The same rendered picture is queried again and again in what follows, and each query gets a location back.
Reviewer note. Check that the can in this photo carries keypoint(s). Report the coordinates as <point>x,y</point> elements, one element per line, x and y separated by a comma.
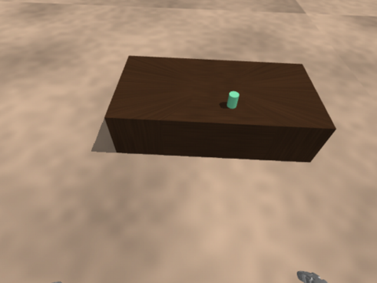
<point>232,99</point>

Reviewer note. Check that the right robot hand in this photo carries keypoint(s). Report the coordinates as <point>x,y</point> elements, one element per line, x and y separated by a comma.
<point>308,277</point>

